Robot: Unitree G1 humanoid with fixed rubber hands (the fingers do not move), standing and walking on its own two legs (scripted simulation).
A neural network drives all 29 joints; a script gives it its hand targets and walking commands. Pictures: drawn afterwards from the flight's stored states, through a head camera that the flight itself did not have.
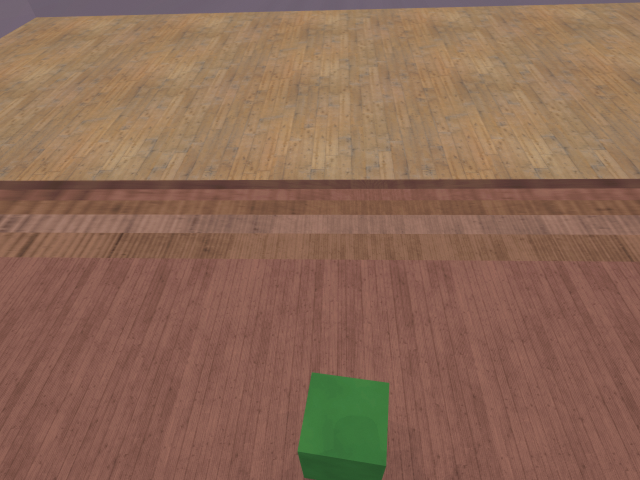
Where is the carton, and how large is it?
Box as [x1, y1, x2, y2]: [297, 372, 388, 479]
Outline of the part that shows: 312,372 297,451 304,477 314,479 381,479 385,467 388,383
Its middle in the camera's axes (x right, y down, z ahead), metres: +0.07 +0.52 +1.06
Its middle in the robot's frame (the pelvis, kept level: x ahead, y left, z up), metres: +0.41 -0.02 -0.66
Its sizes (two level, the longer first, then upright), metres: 0.210 0.200 0.250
